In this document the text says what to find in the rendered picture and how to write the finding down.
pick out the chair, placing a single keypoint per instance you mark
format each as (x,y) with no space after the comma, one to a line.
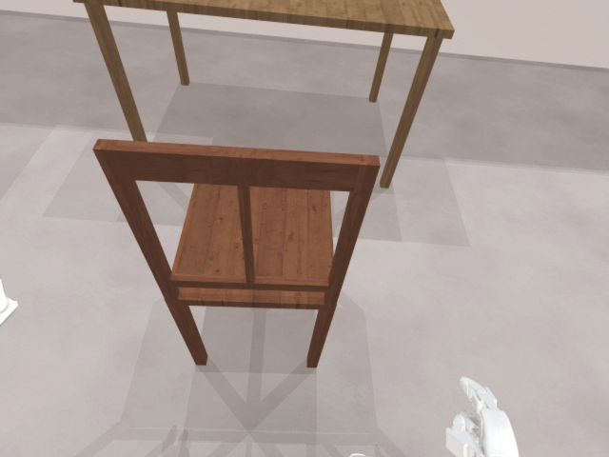
(258,229)

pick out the robot right hand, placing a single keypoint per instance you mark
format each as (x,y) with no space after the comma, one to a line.
(489,436)

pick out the table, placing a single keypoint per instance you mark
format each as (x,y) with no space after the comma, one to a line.
(426,18)

